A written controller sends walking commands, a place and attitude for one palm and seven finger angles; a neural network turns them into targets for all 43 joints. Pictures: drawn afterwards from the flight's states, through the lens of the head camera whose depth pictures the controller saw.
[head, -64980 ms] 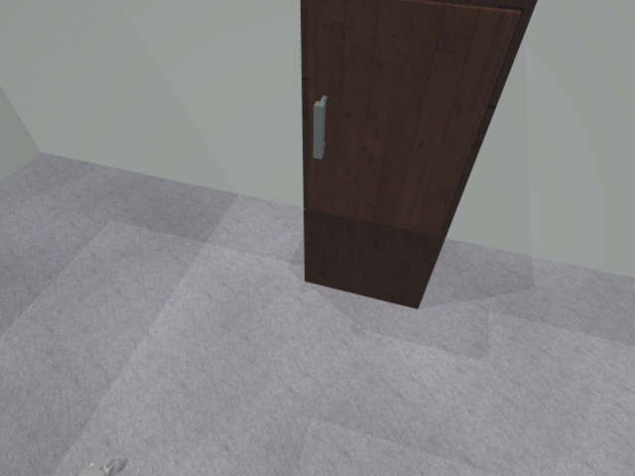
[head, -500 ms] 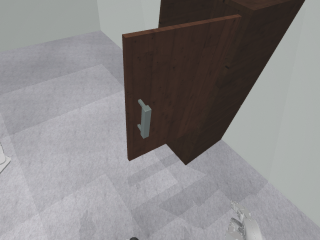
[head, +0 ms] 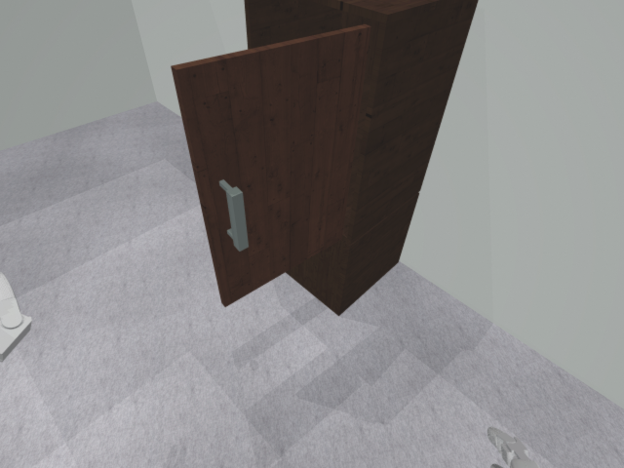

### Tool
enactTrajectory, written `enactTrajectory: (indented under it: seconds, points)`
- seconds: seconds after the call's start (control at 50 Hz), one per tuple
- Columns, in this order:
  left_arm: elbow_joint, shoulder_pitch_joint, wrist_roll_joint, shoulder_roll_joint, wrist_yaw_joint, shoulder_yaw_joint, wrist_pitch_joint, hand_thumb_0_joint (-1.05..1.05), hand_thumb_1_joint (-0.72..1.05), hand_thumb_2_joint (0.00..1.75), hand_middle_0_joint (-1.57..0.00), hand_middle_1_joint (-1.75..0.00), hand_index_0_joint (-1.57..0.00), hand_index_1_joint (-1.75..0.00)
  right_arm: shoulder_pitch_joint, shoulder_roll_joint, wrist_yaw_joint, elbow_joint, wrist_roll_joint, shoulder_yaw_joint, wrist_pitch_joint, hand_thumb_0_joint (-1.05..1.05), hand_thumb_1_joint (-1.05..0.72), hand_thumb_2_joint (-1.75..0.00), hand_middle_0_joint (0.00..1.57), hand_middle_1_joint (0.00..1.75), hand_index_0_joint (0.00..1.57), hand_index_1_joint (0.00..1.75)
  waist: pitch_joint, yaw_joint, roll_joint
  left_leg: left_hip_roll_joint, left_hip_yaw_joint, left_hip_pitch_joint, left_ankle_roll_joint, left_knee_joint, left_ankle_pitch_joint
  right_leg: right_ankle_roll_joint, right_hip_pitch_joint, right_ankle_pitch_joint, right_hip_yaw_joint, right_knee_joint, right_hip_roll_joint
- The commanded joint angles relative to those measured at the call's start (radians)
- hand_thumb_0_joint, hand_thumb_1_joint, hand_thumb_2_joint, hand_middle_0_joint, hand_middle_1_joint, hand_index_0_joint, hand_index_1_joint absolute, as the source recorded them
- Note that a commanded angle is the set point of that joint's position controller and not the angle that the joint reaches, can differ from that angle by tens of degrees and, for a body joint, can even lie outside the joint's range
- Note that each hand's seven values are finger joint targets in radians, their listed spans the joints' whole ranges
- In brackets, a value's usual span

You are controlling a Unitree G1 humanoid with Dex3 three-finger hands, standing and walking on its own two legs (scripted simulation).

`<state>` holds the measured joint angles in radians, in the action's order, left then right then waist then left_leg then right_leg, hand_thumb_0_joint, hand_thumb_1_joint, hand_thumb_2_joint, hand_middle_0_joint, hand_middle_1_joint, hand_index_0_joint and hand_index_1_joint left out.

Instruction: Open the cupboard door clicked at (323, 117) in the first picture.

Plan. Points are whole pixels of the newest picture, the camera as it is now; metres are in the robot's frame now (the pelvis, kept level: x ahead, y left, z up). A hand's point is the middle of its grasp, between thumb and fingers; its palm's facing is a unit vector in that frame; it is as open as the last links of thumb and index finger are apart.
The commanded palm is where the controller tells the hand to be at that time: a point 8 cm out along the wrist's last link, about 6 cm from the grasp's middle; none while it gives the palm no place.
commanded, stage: stop stepping back and stand still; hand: left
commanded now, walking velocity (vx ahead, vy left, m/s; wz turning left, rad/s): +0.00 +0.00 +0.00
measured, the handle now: (232, 215) +0.58 +0.18 -0.03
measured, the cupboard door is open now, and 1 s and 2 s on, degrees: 84 84 84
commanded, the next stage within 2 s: let the arm hang, fingers relaxed in 0.74 s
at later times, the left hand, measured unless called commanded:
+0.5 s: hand out of the picture +0.14 +0.27 +0.17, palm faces +0.41 -0.81 -0.43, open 7.4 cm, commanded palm +0.07 +0.31 +0.19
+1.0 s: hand out of the picture +0.11 +0.25 -0.05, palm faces +0.05 -0.92 -0.40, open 7.4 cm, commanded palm none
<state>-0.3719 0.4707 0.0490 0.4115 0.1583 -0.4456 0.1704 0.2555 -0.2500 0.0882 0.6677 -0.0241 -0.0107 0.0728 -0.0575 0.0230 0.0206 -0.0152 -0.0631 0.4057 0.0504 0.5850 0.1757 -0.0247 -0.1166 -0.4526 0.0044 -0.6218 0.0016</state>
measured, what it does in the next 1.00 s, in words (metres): steps on the spot: left foot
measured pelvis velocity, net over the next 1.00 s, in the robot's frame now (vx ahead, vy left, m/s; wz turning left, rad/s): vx -0.08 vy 0.01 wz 0.03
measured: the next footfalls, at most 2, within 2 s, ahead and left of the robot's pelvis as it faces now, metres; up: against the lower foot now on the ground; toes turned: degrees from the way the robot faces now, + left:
left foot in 0.28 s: +0.05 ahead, +0.11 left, +0.00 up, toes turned +1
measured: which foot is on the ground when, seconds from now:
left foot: down 0.00-0.12, up 0.14-0.26, down 0.28-1.00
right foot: down 0.00-1.00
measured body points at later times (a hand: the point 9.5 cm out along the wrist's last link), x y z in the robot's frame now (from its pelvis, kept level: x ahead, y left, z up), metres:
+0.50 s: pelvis -0.07 +0.01 +0.01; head -0.06 +0.02 +0.46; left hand +0.11 +0.31 +0.19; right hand +0.10 -0.21 -0.07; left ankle +0.01 +0.11 -0.72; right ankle -0.10 -0.11 -0.72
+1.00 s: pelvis -0.08 +0.01 +0.00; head -0.06 -0.01 +0.45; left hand +0.11 +0.29 -0.03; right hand +0.07 -0.25 -0.12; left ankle +0.01 +0.11 -0.72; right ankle -0.10 -0.11 -0.72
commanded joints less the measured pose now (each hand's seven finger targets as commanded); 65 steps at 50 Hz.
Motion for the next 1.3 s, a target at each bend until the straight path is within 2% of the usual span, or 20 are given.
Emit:
enactTrajectory:
  seconds: [0.0,0.06,0.1,0.12,0.18,0.22,0.26,0.3,0.36,0.46,0.56,0.64,0.8,0.82,0.86,0.92,0.96,1.08,1.18,1.28]
  points:
    - [-0.357,-0.049,-0.013,0.227,0.005,-0.102,0.088,0.00,0.90,0.90,-0.20,-0.30,-0.20,-0.30,-0.153,-0.105,0.006,-0.202,0.019,-0.031,0.092,0.00,-0.90,-0.90,0.20,0.30,0.20,0.30,0.044,-0.030,-0.152,0.180,0.297,0.050,0.032,-0.378,0.345,0.033,-0.002,-0.017,0.025,0.101,0.020]
    - [-0.397,0.093,-0.010,0.232,0.007,-0.145,0.098,0.00,0.90,0.90,-0.20,-0.30,-0.20,-0.30,-0.149,-0.080,-0.005,-0.226,0.030,-0.029,0.087,0.00,-0.90,-0.90,0.20,0.30,0.20,0.30,0.002,-0.018,-0.171,0.062,0.136,0.044,-0.049,-0.211,0.307,0.093,-0.014,-0.062,-0.032,0.245,-0.045]
    - [-0.408,0.159,0.007,0.275,0.007,-0.196,0.103,0.00,0.90,0.90,-0.20,-0.30,-0.20,-0.30,-0.124,-0.070,-0.016,-0.201,0.021,-0.045,0.070,0.00,-0.90,-0.90,0.20,0.30,0.20,0.30,-0.016,-0.019,0.098,0.000,0.077,-0.052,-0.077,0.199,0.126,0.179,-0.216,-0.184,-0.321,0.438,-0.260]
    - [-0.388,0.146,0.008,0.257,0.012,-0.190,0.104,0.00,0.90,0.90,-0.20,-0.30,-0.20,-0.30,-0.121,-0.067,-0.014,-0.186,0.018,-0.046,0.063,0.00,-0.90,-0.90,0.20,0.30,0.20,0.30,0.032,-0.021,0.119,0.012,0.093,0.013,-0.077,0.327,0.126,0.219,-0.241,-0.084,-0.351,0.440,-0.314]
    - [-0.297,0.070,-0.011,0.211,0.019,-0.157,0.108,0.00,0.90,0.90,-0.20,-0.30,-0.20,-0.30,-0.097,-0.047,-0.006,-0.164,0.021,-0.024,0.078,0.00,-0.90,-0.90,0.20,0.30,0.20,0.30,0.051,0.000,0.024,0.072,0.092,0.036,-0.059,0.142,0.129,0.172,-0.114,0.312,-0.179,0.293,-0.246]
    - [-0.226,-0.008,-0.017,0.178,0.019,-0.109,0.105,0.00,0.90,0.90,-0.20,-0.30,-0.20,-0.30,-0.088,-0.059,0.014,-0.143,0.021,-0.019,0.097,0.00,-0.90,-0.90,0.20,0.30,0.20,0.30,0.069,0.009,-0.066,0.051,0.074,-0.144,-0.049,-0.110,-0.032,0.081,-0.161,0.331,-0.075,0.197,-0.127]
    - [-0.186,-0.044,-0.021,0.158,0.015,-0.075,0.102,0.00,0.90,0.90,-0.20,-0.30,-0.20,-0.30,-0.089,-0.091,0.025,-0.146,0.016,-0.032,0.113,0.00,-0.90,-0.90,0.20,0.30,0.20,0.30,0.037,-0.016,-0.165,0.159,0.204,-0.225,0.002,-0.178,-0.193,0.015,-0.180,0.259,-0.037,0.131,-0.026]
    - [-0.154,-0.043,-0.018,0.159,0.010,-0.068,0.095,0.00,0.90,0.90,-0.20,-0.30,-0.20,-0.30,-0.088,-0.090,0.027,-0.150,0.009,-0.027,0.127,0.00,-0.90,-0.90,0.20,0.30,0.20,0.30,0.031,-0.020,-0.098,0.178,0.247,-0.202,0.024,-0.183,-0.227,0.004,-0.136,0.283,-0.030,0.147,0.001]
    - [-0.270,-0.079,-0.022,0.155,0.000,-0.041,0.103,0.00,0.90,0.90,-0.20,-0.30,-0.20,-0.30,-0.111,-0.084,0.019,-0.151,0.023,-0.020,0.138,0.00,-0.90,-0.90,0.20,0.30,0.20,0.30,-0.022,-0.018,-0.126,0.200,0.298,-0.162,0.027,-0.282,-0.108,0.004,-0.060,0.149,-0.002,0.095,0.014]
    - [-0.392,0.059,-0.022,0.185,0.008,-0.099,0.099,0.00,0.90,0.90,-0.20,-0.30,-0.20,-0.30,-0.142,-0.066,0.001,-0.190,0.029,-0.011,0.143,0.00,-0.90,-0.90,0.20,0.30,0.20,0.30,-0.045,-0.025,-0.141,0.114,0.183,-0.066,-0.016,-0.299,0.207,0.032,0.025,0.148,-0.012,0.216,-0.009]
    - [-0.296,0.113,0.001,0.186,0.010,-0.133,0.090,0.00,0.90,0.90,-0.20,-0.30,-0.20,-0.30,-0.134,-0.048,0.001,-0.184,0.031,-0.019,0.096,0.00,-0.90,-0.90,0.20,0.30,0.20,0.30,0.018,-0.006,-0.046,0.048,0.097,-0.155,-0.063,-0.092,0.128,0.091,-0.195,-0.012,-0.139,0.382,-0.104]
    - [-0.219,0.009,-0.002,0.150,0.006,-0.075,0.077,0.00,0.90,0.90,-0.20,-0.30,-0.20,-0.30,-0.131,-0.062,0.013,-0.168,0.024,-0.017,0.090,0.00,-0.90,-0.90,0.20,0.30,0.20,0.30,0.071,0.005,-0.059,0.077,0.125,-0.212,-0.053,-0.114,0.096,0.060,-0.270,0.027,-0.094,0.356,-0.069]
    - [-0.310,-0.098,-0.038,0.162,0.006,-0.039,0.087,0.00,0.90,0.90,-0.20,-0.30,-0.20,-0.30,-0.148,-0.078,0.020,-0.181,0.024,-0.013,0.129,0.00,-0.90,-0.90,0.20,0.30,0.20,0.30,0.038,-0.024,-0.199,0.123,0.235,-0.074,-0.021,-0.401,0.342,0.025,-0.034,0.091,0.008,0.214,0.022]
    - [0.566,-0.073,-0.102,-0.044,-0.140,0.321,-0.080,0.00,0.90,0.90,-0.20,-0.30,-0.20,-0.30,-0.188,-0.282,-0.076,0.103,0.041,-0.071,0.120,0.00,-0.90,-0.90,0.20,0.30,0.20,0.30,0.097,-0.005,-0.171,0.150,0.278,0.045,0.015,-0.171,-0.026,0.045,-0.139,0.252,-0.008,0.107,-0.057]
    - [0.592,-0.049,-0.082,-0.040,-0.163,0.312,-0.163,0.00,0.90,0.90,-0.20,-0.30,-0.20,-0.30,-0.103,-0.185,-0.078,0.071,0.024,-0.058,0.035,0.00,-0.90,-0.90,0.20,0.30,0.20,0.30,-0.027,-0.023,-0.079,0.130,0.175,-0.097,-0.004,-0.082,-0.160,0.049,-0.127,0.263,-0.043,0.158,-0.088]
    - [0.703,-0.157,-0.089,0.006,-0.161,0.334,-0.146,0.00,0.90,0.90,-0.20,-0.30,-0.20,-0.30,-0.094,-0.202,-0.082,0.090,0.037,-0.051,0.011,0.00,-0.90,-0.90,0.20,0.30,0.20,0.30,-0.091,-0.019,0.148,0.115,0.213,-0.107,0.008,-0.032,-0.211,0.087,-0.095,0.306,-0.059,0.133,-0.100]
    - [0.810,-0.209,-0.084,0.032,-0.158,0.347,-0.146,0.00,0.90,0.90,-0.20,-0.30,-0.20,-0.30,-0.117,-0.215,-0.085,0.111,0.043,-0.050,-0.008,0.00,-0.90,-0.90,0.20,0.30,0.20,0.30,-0.080,-0.018,0.182,0.099,0.203,-0.108,0.007,-0.034,-0.213,0.100,-0.096,0.338,-0.076,0.141,-0.122]
    - [1.114,-0.229,-0.068,0.029,-0.143,0.393,-0.171,0.00,0.90,0.90,-0.20,-0.30,-0.20,-0.30,-0.155,-0.186,-0.083,0.206,0.051,-0.023,-0.058,0.00,-0.90,-0.90,0.20,0.30,0.20,0.30,0.040,-0.031,-0.149,0.103,0.242,-0.100,0.003,-0.200,-0.052,0.075,-0.077,0.136,-0.068,0.191,-0.081]
    - [1.286,-0.205,-0.063,0.008,-0.146,0.397,-0.164,0.00,0.90,0.90,-0.20,-0.30,-0.20,-0.30,-0.115,-0.160,-0.072,0.285,0.046,-0.026,-0.074,0.00,-0.90,-0.90,0.20,0.30,0.20,0.30,0.043,-0.021,-0.197,0.082,0.225,-0.155,-0.014,-0.219,0.087,0.096,-0.091,0.069,-0.092,0.282,-0.096]
    - [1.388,-0.222,-0.060,0.016,-0.148,0.404,-0.156,0.00,0.90,0.90,-0.20,-0.30,-0.20,-0.30,-0.076,-0.169,-0.066,0.352,0.041,-0.036,-0.078,0.00,-0.90,-0.90,0.20,0.30,0.20,0.30,0.072,-0.006,-0.067,0.085,0.200,-0.228,-0.020,-0.190,0.038,0.104,-0.137,0.057,-0.089,0.352,-0.115]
